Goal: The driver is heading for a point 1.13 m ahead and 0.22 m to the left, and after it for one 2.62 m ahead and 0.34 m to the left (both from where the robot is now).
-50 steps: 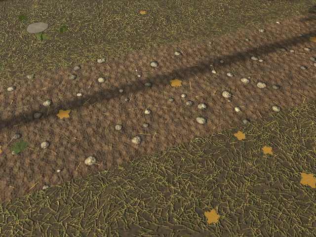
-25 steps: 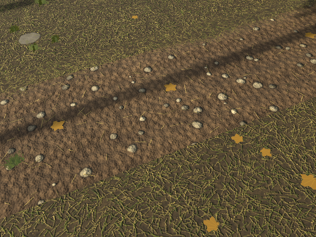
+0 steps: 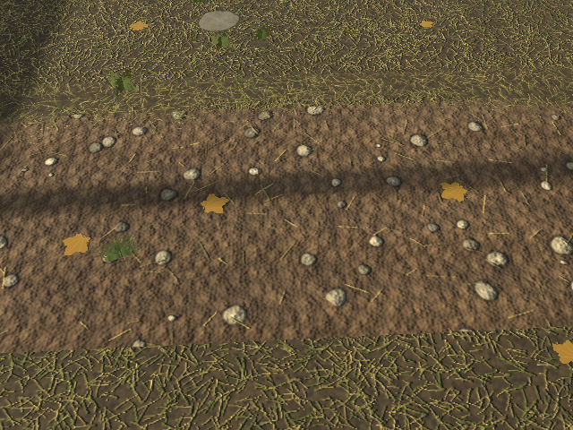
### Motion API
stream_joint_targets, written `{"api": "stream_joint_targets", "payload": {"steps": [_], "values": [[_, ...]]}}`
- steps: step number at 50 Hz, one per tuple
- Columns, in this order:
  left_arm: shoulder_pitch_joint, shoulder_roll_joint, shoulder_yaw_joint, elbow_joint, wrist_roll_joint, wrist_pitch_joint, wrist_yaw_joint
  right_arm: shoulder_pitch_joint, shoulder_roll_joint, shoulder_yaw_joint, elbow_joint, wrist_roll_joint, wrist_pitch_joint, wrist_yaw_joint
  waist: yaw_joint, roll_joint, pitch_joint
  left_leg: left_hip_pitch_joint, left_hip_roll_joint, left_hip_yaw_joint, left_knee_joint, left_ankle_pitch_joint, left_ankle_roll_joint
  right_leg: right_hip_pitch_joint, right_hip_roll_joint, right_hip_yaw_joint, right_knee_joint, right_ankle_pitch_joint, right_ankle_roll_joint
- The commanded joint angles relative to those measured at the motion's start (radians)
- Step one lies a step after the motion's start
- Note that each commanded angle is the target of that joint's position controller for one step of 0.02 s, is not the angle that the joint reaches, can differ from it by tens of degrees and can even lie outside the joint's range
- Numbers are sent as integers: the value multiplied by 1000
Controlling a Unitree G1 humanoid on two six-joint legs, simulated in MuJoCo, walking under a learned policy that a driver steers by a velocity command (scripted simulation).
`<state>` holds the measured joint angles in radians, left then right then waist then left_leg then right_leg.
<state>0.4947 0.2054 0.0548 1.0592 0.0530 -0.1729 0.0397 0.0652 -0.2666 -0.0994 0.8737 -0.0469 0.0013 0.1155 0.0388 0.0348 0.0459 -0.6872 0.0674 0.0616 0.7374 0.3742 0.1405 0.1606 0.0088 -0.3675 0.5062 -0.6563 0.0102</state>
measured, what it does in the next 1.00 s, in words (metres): goes down, turning left: left foot 0.17 m lower, then right foot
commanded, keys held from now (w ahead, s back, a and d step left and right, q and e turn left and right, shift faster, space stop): w+q+shift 0.42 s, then w+shift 0.36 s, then w+e+shift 0.22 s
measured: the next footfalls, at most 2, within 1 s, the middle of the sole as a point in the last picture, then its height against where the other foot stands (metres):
left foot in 0.16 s outside the picture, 0.17 m lower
right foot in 0.46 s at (336, 369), level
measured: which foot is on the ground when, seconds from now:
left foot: up 0.00-0.14, down 0.16-0.46, up 0.48-0.84, down 0.86-1.00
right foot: down 0.00-0.14, up 0.16-0.44, down 0.46-0.88, up 0.90-1.00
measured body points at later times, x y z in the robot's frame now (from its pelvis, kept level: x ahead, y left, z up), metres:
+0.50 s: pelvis +0.47 +0.02 -0.16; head +0.48 +0.01 +0.29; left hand +0.51 +0.32 -0.25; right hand +0.64 -0.22 -0.30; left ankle +0.27 +0.05 -0.79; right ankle +0.65 -0.08 -0.86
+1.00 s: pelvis +0.81 +0.26 -0.12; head +0.82 +0.29 +0.33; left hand +0.70 +0.51 -0.26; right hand +1.04 +0.10 -0.23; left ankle +0.79 +0.34 -0.85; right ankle +0.79 +0.05 -0.74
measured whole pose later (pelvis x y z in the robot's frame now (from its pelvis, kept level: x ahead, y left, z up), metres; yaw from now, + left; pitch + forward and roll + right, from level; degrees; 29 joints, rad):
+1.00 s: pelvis +0.81 +0.26 -0.12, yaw +30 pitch +2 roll -1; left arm 0.33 0.27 0.07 0.89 0.01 -0.08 -0.03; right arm 0.22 -0.25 -0.04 0.80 -0.05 -0.09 0.02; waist 0.02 -0.02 0.01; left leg -0.34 0.00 0.12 0.56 -0.26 0.07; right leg -0.43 -0.07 0.05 1.26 -0.23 -0.09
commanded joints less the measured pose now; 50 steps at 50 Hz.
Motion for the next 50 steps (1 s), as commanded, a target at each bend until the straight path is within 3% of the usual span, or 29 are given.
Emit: {"api": "stream_joint_targets", "payload": {"steps": [1,3,5,6,7,8,9,10,11,12,13,15,19,21,22,23,24,25,26,27,31,38,40,42,43,44,45,47,50], "values": [[123,71,7,8,0,6,22,-247,-11,17,-118,-18,-30,13,72,-37,248,-117,-21,99,-160,35,22,-65,-257,52,-79,624,-25],[135,75,-5,18,-30,40,32,-212,-7,24,-109,-35,-37,-5,47,-16,195,79,-90,195,-248,93,36,-72,-245,-8,56,965,-14],[124,120,-6,17,-43,69,40,37,-35,15,-35,-37,-33,-31,-71,-73,55,373,-141,235,-213,14,60,-104,-265,6,403,1329,-23],[107,129,1,13,-30,72,41,303,-71,-10,60,3,-19,-44,-180,-89,-120,634,-134,171,-205,28,83,-102,-274,51,673,1488,-28],[33,165,13,-3,-48,74,24,431,-137,-32,105,-10,-26,-62,-274,-46,-117,860,-94,116,-276,-3,139,-351,-218,90,1024,1166,-27],[-139,116,23,-41,-47,89,8,489,-212,-62,140,-9,-30,-82,-338,112,-8,1012,0,-39,-407,-18,239,-680,-34,99,1490,133,-43],[-136,104,15,-161,-50,61,12,516,-313,-66,157,-11,-33,-91,-217,149,-116,1331,153,-174,-19,586,229,-1037,-66,263,1480,-46,-46],[-160,109,-4,-220,-47,55,0,534,-280,-54,147,10,-25,-100,-212,-37,-308,1457,220,-392,-55,331,359,-1167,-94,377,1396,24,-31],[-211,129,-9,-241,-28,50,-8,534,-250,-47,134,9,-10,-118,-206,-124,-267,1353,235,-549,-236,-165,385,-1234,-82,396,1321,32,-19],[-216,134,-9,-251,-12,43,-21,449,-241,-44,106,-17,-9,-131,-157,-99,-150,1182,283,-694,-397,-604,367,-1294,-114,433,1223,50,-22],[-212,168,7,-234,9,45,-27,368,-168,-16,74,-7,-33,-136,-89,-195,-71,986,278,-668,-421,-665,323,-1225,-150,485,1075,180,-10],[-292,153,7,-289,19,82,-39,162,-171,-3,7,24,-74,-149,46,-201,151,319,206,-591,-537,-539,281,-852,-227,518,641,238,87],[-203,115,3,-260,-47,90,-56,93,-185,-15,-30,32,-103,-120,76,-9,21,29,-42,-328,-407,-503,154,-265,-106,381,290,636,81],[-134,135,14,-234,-40,84,-49,125,-193,-25,-34,40,-93,-104,102,-31,-37,113,-102,-293,-188,-355,104,-159,-34,331,200,580,64],[25,166,33,-190,-26,83,-41,136,-197,-23,-30,34,-93,-99,187,-80,-138,163,-141,-255,61,-207,76,-32,0,296,181,481,55],[250,231,57,-142,-4,80,-29,75,-142,-6,-57,32,-109,-100,312,-168,-226,113,-194,-216,432,-200,36,94,-79,390,116,311,31],[269,233,39,-114,6,80,-26,58,56,43,-115,24,-127,-98,225,-443,-190,-63,-286,-203,808,-858,31,18,-311,902,-116,70,1],[28,263,39,-179,8,82,-40,276,59,53,-155,58,-125,-93,-8,-513,-202,-201,-245,-226,857,-819,43,-6,-459,1448,-371,-210,-124],[-149,198,42,-233,7,86,-46,271,13,53,-102,29,-95,-91,-34,-257,-85,-219,-122,-194,880,-758,33,-129,-446,1342,-321,-444,-181],[-194,162,40,-231,0,86,-49,214,0,49,-115,10,-84,-78,-35,-125,7,-173,-89,-187,800,-719,14,-288,-391,1150,-287,-307,-169],[-109,109,24,-134,-13,57,-39,53,8,60,-211,2,-53,-52,-41,-151,48,-149,-54,-227,595,-625,-24,-401,-263,736,-308,111,-126],[-109,184,45,-157,-45,37,-54,-127,-41,70,-285,18,-51,-30,-33,-107,43,187,-7,-5,-19,-422,-40,-383,-231,369,-539,495,-136],[-61,201,46,-142,-49,49,-59,-114,-55,63,-277,11,-53,-43,-36,-114,30,219,-38,21,-100,-486,-16,-232,-246,335,-419,866,-132],[-53,251,52,-138,-42,67,-51,142,-98,38,-202,9,-64,-67,-164,-115,-125,508,-119,46,-169,-558,-5,-204,-237,310,-50,1266,-119],[-81,250,51,-155,-40,70,-48,358,-145,15,-133,-2,-73,-82,-263,-84,-240,796,-80,0,-155,-576,-9,-372,-188,311,238,1135,-107],[-49,105,18,-205,-42,71,-61,456,-256,-6,-119,-33,-84,-103,-239,163,-369,1045,194,-355,-219,-988,-13,-662,-78,342,638,499,-104],[13,70,11,-247,-78,60,-60,444,-311,-17,-133,-22,-84,-104,-181,352,-486,1070,345,-829,-487,-1273,-15,-836,22,468,864,182,-119],[-126,135,25,-247,-59,69,-53,270,-160,12,-136,-14,-93,-102,-122,44,-170,784,307,-598,-497,-1081,-26,-942,-81,460,896,410,-129],[-119,91,18,-221,-28,109,-86,227,-74,36,-98,7,-114,-105,-41,51,-64,569,199,-278,-538,-722,-65,-833,-147,450,796,490,-101]]}}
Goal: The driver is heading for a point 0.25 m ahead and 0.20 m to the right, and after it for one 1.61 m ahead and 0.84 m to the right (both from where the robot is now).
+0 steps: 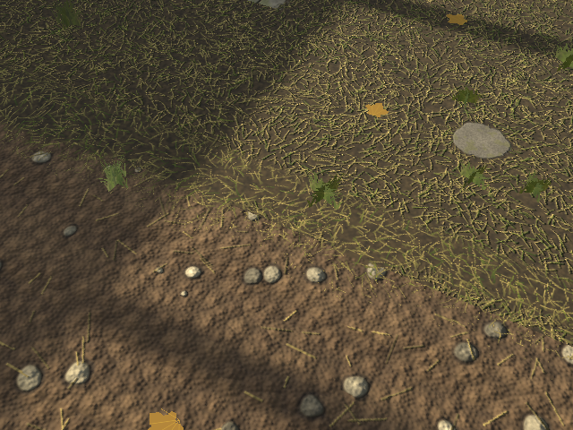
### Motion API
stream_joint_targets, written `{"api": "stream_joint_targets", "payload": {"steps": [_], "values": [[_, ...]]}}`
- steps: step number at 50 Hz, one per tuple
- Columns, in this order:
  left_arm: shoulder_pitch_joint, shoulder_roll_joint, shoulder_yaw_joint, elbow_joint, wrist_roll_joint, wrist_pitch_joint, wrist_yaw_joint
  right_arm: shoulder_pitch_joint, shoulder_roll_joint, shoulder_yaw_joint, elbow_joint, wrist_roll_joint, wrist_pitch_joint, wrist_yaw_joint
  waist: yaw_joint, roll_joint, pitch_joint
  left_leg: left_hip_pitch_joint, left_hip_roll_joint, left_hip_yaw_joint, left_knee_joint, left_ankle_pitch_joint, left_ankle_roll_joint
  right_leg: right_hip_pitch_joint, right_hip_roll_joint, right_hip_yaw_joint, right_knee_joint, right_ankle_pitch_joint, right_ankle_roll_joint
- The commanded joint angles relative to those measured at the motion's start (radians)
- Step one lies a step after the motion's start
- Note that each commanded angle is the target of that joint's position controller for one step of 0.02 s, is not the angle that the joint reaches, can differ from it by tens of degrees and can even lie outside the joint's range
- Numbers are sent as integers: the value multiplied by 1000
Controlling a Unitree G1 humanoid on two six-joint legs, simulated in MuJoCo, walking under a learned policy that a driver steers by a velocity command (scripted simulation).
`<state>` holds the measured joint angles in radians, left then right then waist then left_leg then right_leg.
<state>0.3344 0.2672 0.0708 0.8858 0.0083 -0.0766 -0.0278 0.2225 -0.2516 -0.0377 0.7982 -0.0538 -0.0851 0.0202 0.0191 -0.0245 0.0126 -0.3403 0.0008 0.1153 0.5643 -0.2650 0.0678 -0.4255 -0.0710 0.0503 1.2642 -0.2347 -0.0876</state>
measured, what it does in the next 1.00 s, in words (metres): walks ahead, turning right: right foot, then left foot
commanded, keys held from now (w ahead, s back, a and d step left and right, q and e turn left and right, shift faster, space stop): w+e+shift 0.94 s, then w+shift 0.06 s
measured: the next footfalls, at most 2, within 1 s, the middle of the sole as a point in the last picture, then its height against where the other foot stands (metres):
right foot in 0.32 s outside the picture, level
left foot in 0.74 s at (321, 270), level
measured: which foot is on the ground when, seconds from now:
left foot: down 0.00-0.32, up 0.34-0.72, down 0.74-1.00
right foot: up 0.00-0.30, down 0.32-0.74, up 0.76-1.00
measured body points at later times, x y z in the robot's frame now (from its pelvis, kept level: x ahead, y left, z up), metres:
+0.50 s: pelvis +0.44 -0.05 -0.01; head +0.46 -0.04 +0.44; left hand +0.55 +0.21 -0.15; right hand +0.54 -0.34 -0.08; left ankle +0.51 +0.12 -0.63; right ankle +0.43 -0.05 -0.73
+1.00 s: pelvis +0.84 -0.19 +0.00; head +0.86 -0.20 +0.45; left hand +1.19 -0.22 -0.05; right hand +0.59 -0.36 -0.11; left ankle +0.88 -0.05 -0.73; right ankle +0.81 -0.33 -0.64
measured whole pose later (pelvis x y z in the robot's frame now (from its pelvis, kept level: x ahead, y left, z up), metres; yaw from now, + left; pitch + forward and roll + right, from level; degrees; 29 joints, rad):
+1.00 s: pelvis +0.84 -0.19 +0.00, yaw -53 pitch +2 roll +3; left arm 0.06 0.36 0.05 0.60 0.04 0.01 -0.08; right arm 0.46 -0.33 -0.06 0.84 -0.03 -0.10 0.00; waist -0.07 -0.07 -0.01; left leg -0.03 0.00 0.19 0.32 -0.32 -0.02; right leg -0.78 -0.05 0.01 1.20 -0.12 -0.08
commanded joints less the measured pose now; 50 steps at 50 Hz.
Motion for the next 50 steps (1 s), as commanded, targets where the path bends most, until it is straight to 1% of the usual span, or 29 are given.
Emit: {"api": "stream_joint_targets", "payload": {"steps": [1,3,6,9,11,13,15,16,17,18,19,20,21,22,24,27,30,33,34,35,36,37,38,39,40,41,43,46,50], "values": [[15,24,3,-60,12,29,-25,83,-69,-21,-5,22,-37,-10,-15,101,-7,225,253,-271,-379,6,-8,-267,-71,25,33,83,2],[-63,9,-2,-93,9,52,-35,123,-60,-19,27,37,-50,-11,-13,90,36,248,245,-149,-404,194,-36,-340,-79,3,6,126,10],[-186,5,-16,-136,1,53,-44,159,-40,-14,55,34,-58,-12,-23,78,76,271,172,41,-426,463,-65,-362,-39,-85,-113,245,1],[-303,8,-36,-193,4,49,-57,184,-65,-11,72,34,-53,-31,-20,61,122,312,162,146,-440,667,-78,-323,-5,-182,-342,306,-36],[-327,22,-42,-212,4,49,-59,195,-113,-14,75,35,-48,-50,-2,71,107,345,168,189,-382,1044,-95,-182,72,-268,-490,310,-71],[-208,71,-31,-186,4,58,-52,184,-182,-30,67,31,-31,-78,78,127,21,419,214,187,-209,1387,-103,-27,139,-295,-524,253,-100],[156,160,11,-87,2,64,-33,73,-233,-50,25,17,1,-86,259,150,-130,336,251,144,225,1459,-80,320,169,-228,-528,140,-159],[326,206,44,-34,-7,60,-11,9,-238,-58,7,20,17,-71,340,64,-173,179,178,143,649,1066,-64,530,143,-129,-633,107,-218],[218,230,60,-26,-32,68,9,-61,-85,-22,-26,10,5,-39,238,-187,-36,-180,-41,99,1035,-92,-54,573,76,40,-635,145,-235],[120,328,69,-74,6,73,3,57,-39,-2,-145,25,-19,-35,62,-222,-173,-498,-75,-98,1234,-243,-95,775,-91,522,-720,206,-431],[97,301,73,-114,12,74,12,28,-73,11,-175,15,-49,-30,90,-89,-228,-594,-33,-228,1163,-195,-81,790,-195,780,-965,-143,-457],[77,207,54,-106,17,70,24,-8,-118,6,-162,14,-62,-26,52,84,-62,-586,23,-235,1032,-121,-73,607,-185,755,-1059,-249,-390],[37,173,43,-98,15,60,27,-32,-119,5,-162,3,-55,-26,-5,142,14,-518,60,-228,925,-97,-81,442,-145,668,-1065,-194,-340],[15,174,38,-107,10,42,31,-23,-111,11,-157,-18,-34,-27,-43,148,46,-453,80,-228,864,-106,-96,321,-99,584,-1056,-81,-320],[-3,156,25,-114,-1,10,31,-34,-94,20,-168,-29,16,-24,-81,154,83,-336,123,-200,710,-113,-134,102,-17,451,-1077,-8,-293],[8,184,35,-127,-2,-10,27,-209,-62,42,-246,-5,25,-6,-32,99,105,-200,123,-134,372,101,-154,-32,82,320,-1103,154,-249],[60,204,50,-123,-15,-8,11,-292,-44,52,-277,29,23,-1,45,14,47,-93,58,-102,120,332,-127,74,105,296,-1058,354,-178],[70,219,60,-132,-13,-2,15,-286,-94,37,-286,32,15,-11,52,-31,-1,-29,19,-135,-29,307,-105,245,69,345,-951,483,-129],[58,235,64,-139,-8,-2,18,-226,-130,22,-269,32,11,-19,22,-33,-46,45,-7,-141,-50,243,-97,292,66,357,-863,596,-107],[36,265,69,-145,-1,-3,16,-106,-179,0,-240,36,5,-30,-47,-25,-130,175,-25,-140,-48,151,-85,313,74,349,-709,682,-85],[-27,273,69,-161,-1,-9,10,100,-219,-22,-194,33,-1,-45,-174,-10,-224,407,13,-148,-39,101,-70,218,107,317,-474,642,-62],[-59,155,36,-196,0,-21,11,330,-290,-50,-158,5,-5,-67,-251,110,-356,653,222,-351,-44,-245,-46,47,159,240,-137,286,-57],[53,28,-4,-267,-49,-19,8,236,-361,-61,-175,-28,-2,-60,-99,469,-454,790,488,-964,-297,-525,45,-246,252,130,106,-274,-23],[27,100,-11,-238,-21,5,22,93,-282,-63,-199,-20,9,-49,-79,320,-313,653,461,-1007,-339,-701,76,-378,143,82,188,-169,-34],[-49,144,0,-233,6,19,15,37,-185,-40,-208,-7,15,-45,-88,167,-192,526,405,-806,-313,-593,62,-385,93,52,155,-92,-29],[-87,147,3,-237,16,28,0,42,-145,-30,-181,-4,17,-41,-80,73,-110,411,359,-637,-312,-388,46,-357,58,39,106,-59,-21],[-136,105,-8,-273,34,52,-33,103,-129,-23,-111,5,4,-41,-58,108,-31,298,300,-423,-338,-181,14,-344,6,41,69,-48,-9],[-197,74,-26,-324,29,79,-50,135,-103,-19,-59,29,-25,-19,-30,107,10,260,286,-243,-384,35,-5,-399,-27,24,60,30,0],[-311,82,-42,-379,25,77,-58,141,-121,-16,-23,18,-49,-12,-8,86,90,183,230,-33,-462,246,-7,-366,-1,1,-161,206,2]]}}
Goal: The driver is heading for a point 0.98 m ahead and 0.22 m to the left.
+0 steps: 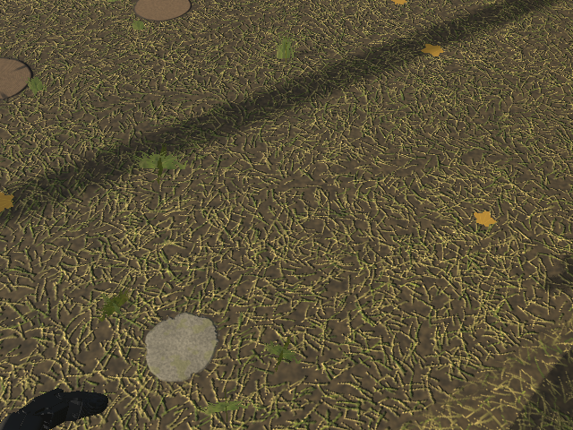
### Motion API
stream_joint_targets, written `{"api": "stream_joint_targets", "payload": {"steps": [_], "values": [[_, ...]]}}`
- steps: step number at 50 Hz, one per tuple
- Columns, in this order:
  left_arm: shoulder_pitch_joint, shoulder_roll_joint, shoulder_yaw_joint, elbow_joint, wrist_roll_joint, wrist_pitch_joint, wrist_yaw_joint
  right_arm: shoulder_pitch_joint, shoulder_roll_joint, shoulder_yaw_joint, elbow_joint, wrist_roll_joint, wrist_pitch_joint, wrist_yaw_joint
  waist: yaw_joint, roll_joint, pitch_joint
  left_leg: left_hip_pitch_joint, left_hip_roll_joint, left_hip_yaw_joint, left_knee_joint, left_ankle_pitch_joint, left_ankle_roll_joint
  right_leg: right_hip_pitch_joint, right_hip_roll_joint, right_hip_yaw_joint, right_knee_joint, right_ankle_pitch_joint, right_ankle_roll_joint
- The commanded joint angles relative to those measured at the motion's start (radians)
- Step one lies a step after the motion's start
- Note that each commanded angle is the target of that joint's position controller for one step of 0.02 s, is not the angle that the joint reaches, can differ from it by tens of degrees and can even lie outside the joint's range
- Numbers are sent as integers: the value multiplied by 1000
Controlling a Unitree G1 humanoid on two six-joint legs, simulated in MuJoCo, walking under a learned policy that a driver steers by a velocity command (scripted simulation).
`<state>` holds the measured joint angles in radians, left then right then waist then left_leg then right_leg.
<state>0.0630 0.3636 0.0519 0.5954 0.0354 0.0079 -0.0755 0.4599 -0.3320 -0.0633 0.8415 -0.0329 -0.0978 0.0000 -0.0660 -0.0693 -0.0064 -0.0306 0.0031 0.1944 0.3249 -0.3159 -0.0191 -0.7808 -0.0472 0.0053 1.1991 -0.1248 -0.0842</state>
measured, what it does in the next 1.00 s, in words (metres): walks ahead, turning left: right foot, then left foot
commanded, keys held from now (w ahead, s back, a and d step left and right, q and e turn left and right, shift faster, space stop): w+shift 0.20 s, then w+q+shift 0.70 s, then shift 0.10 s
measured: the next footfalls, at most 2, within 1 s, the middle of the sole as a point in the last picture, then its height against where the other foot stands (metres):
right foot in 0.20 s outside the picture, level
left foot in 0.64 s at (256, 315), level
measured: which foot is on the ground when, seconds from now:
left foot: down 0.00-0.20, up 0.22-0.62, down 0.64-1.00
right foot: up 0.00-0.18, down 0.20-0.64, up 0.66-1.00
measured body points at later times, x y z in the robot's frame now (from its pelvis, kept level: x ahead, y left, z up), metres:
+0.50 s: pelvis +0.46 -0.03 -0.01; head +0.48 -0.02 +0.44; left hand +0.45 +0.26 -0.13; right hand +0.61 -0.29 -0.12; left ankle +0.66 +0.11 -0.67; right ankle +0.31 -0.07 -0.74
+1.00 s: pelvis +0.94 +0.02 -0.01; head +0.98 +0.04 +0.44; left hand +1.12 +0.31 -0.05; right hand +1.03 -0.26 -0.12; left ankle +0.76 +0.03 -0.73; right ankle +1.20 -0.05 -0.70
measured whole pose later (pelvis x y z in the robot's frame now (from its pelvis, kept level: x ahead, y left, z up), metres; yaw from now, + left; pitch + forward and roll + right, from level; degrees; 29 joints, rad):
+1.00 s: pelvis +0.94 +0.02 -0.01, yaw +24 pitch +3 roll +0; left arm -0.03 0.26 -0.05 0.56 0.05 -0.08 -0.01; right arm 0.44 -0.33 -0.08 0.83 0.01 -0.06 0.01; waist -0.13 -0.01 0.04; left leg 0.05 -0.16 -0.23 0.34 -0.39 0.14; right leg -0.65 -0.08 0.07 0.55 0.07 0.02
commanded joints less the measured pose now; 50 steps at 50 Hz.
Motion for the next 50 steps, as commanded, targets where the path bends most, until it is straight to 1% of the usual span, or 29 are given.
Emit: {"api": "stream_joint_targets", "payload": {"steps": [1,3,5,7,8,9,10,11,12,14,17,19,21,23,27,29,30,31,32,33,34,35,36,38,40,43,46,48,50], "values": [[-67,-13,-27,-91,-1,-11,-15,-82,-51,8,-55,-3,-38,9,73,113,131,-127,214,-68,-252,337,77,24,-11,11,-194,124,-11],[-138,-33,-42,-97,0,-23,-26,-20,-71,7,-26,-2,-34,8,43,90,170,-105,210,-9,-301,482,75,115,23,-76,-370,136,-44],[-169,-34,-47,-91,2,-32,-22,36,-109,5,2,-1,-24,1,36,115,158,2,219,31,-250,901,76,202,89,-151,-466,85,-81],[-83,4,-34,-59,13,-39,-5,59,-174,-4,18,0,-2,-18,105,191,55,130,256,40,-30,1369,77,331,165,-177,-508,-37,-109],[61,33,-19,-17,16,-43,7,38,-204,-8,18,0,13,-27,186,223,-30,125,278,38,175,1458,90,486,186,-153,-527,-108,-131],[266,66,2,51,16,-48,23,0,-212,-8,5,6,24,-30,286,222,-122,34,270,43,437,1378,102,730,181,-104,-639,-79,-160],[382,130,31,98,26,-44,44,-4,-159,0,-20,2,24,-25,301,156,-212,-207,217,27,780,833,102,1011,52,70,-620,-198,-175],[315,221,54,69,18,-37,59,72,-21,27,-85,33,16,1,152,-143,-344,-627,31,-41,1193,-164,57,1301,-276,624,-701,-296,-263],[359,202,59,57,11,-37,65,-52,-99,15,-123,42,5,-5,227,38,-393,-732,16,-240,1279,-102,88,1271,-306,731,-817,-244,-271],[314,100,40,130,9,-66,77,-107,-48,28,-121,49,1,1,142,129,-47,-744,90,-261,1108,5,94,909,-252,448,-904,-64,-213],[249,-1,8,149,0,-108,76,-24,0,33,-61,12,62,28,34,68,46,-582,143,-289,959,32,73,618,-177,240,-1022,-55,-138],[264,-7,7,176,-17,-131,66,-113,11,30,-80,8,80,41,37,48,108,-658,154,-276,891,99,67,595,-151,125,-1086,28,-108],[268,-11,4,189,-16,-146,57,-232,23,33,-121,20,76,48,50,38,155,-697,136,-233,763,234,76,584,-89,-26,-1122,209,-56],[253,-13,-2,192,-20,-157,57,-295,32,41,-142,25,64,59,46,32,153,-635,109,-159,609,381,95,578,-44,-152,-1128,389,-18],[313,51,1,216,-30,-166,85,-365,20,46,-157,22,54,84,54,30,107,-497,1,-23,375,525,156,759,-83,-235,-1086,888,52],[303,113,16,207,-14,-137,114,-252,-34,31,-124,20,63,78,-17,-39,8,-378,-82,14,364,396,179,878,-116,-240,-872,1247,83],[267,139,25,193,-2,-115,125,-102,-77,13,-86,19,67,71,-101,-59,-66,-228,-117,6,377,317,198,868,-135,-233,-664,1341,85],[204,156,32,170,10,-95,129,115,-128,-14,-23,16,71,58,-207,-53,-152,-19,-120,-49,371,239,237,784,-147,-210,-372,1307,79],[155,148,35,168,9,-84,117,246,-174,-45,9,22,76,37,-280,33,-163,138,-73,-148,275,182,298,627,-47,-231,73,829,73],[156,-40,-14,107,25,-111,93,151,-241,-66,12,30,91,23,-118,356,-93,321,69,-416,364,380,362,156,142,-158,487,-354,103],[234,-33,-34,13,-11,-133,89,75,-310,-81,-44,11,94,22,-49,337,-319,511,238,-905,125,74,559,-95,139,68,620,-396,111],[156,17,-41,7,5,-155,85,26,-232,-74,-78,14,95,12,-65,115,-232,394,261,-1021,-67,-152,509,-129,75,118,498,-288,83],[132,35,-39,11,4,-161,79,-14,-157,-55,-63,15,93,6,-1,-9,-64,175,235,-942,-114,-181,443,-86,20,114,348,-212,76],[127,18,-48,7,38,-122,79,-65,-128,-40,-65,20,66,0,80,-54,45,-116,143,-775,-120,-21,393,46,-34,102,199,-228,104],[116,0,-59,-9,45,-75,74,-88,-120,-31,-71,26,38,6,116,-26,91,-324,64,-650,-156,46,378,147,-71,66,27,-242,136],[-55,-30,-79,-86,20,-71,56,-91,-136,-41,-84,31,21,9,66,42,122,-435,-21,-542,-188,187,338,256,-70,8,-299,1,154],[-118,-47,-84,-99,-2,-79,53,-43,-150,-55,-73,43,24,19,-5,88,84,-305,-37,-510,-126,470,269,333,-4,-31,-546,231,134],[-129,-41,-80,-96,6,-94,62,24,-144,-57,-44,44,32,14,-47,96,52,-153,-24,-495,-26,716,221,349,42,-48,-648,265,104],[-37,3,-59,-67,20,-111,82,40,-157,-59,-32,37,30,-3,-17,132,-24,-22,-14,-515,131,932,157,447,103,-37,-724,234,75]]}}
